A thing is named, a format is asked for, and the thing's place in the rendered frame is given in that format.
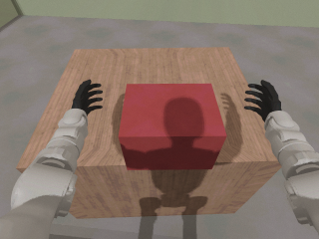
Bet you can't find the robot left hand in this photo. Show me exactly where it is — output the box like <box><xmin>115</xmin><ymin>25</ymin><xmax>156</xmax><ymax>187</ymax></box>
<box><xmin>71</xmin><ymin>79</ymin><xmax>103</xmax><ymax>115</ymax></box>

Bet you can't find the right robot upper arm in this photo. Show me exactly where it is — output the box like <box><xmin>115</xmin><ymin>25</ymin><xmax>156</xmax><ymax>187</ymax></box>
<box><xmin>283</xmin><ymin>170</ymin><xmax>319</xmax><ymax>235</ymax></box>

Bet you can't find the carton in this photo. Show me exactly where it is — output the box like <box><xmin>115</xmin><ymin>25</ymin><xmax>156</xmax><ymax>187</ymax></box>
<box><xmin>118</xmin><ymin>84</ymin><xmax>227</xmax><ymax>170</ymax></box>

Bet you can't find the left robot upper arm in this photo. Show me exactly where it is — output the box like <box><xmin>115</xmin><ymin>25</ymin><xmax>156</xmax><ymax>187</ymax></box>
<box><xmin>0</xmin><ymin>162</ymin><xmax>78</xmax><ymax>239</ymax></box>

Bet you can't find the robot right hand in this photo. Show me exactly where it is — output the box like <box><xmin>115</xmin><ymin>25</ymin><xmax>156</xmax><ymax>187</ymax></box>
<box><xmin>244</xmin><ymin>80</ymin><xmax>282</xmax><ymax>122</ymax></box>

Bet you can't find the pedestal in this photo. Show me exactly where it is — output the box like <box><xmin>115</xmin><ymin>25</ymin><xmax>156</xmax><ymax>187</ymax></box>
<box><xmin>16</xmin><ymin>47</ymin><xmax>282</xmax><ymax>219</ymax></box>

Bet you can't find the robot left forearm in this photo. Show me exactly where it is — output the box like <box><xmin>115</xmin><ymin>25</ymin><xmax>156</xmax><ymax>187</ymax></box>
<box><xmin>11</xmin><ymin>109</ymin><xmax>89</xmax><ymax>209</ymax></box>

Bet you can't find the robot right forearm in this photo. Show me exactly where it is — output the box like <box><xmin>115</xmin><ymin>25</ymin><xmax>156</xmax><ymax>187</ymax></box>
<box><xmin>264</xmin><ymin>111</ymin><xmax>319</xmax><ymax>181</ymax></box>

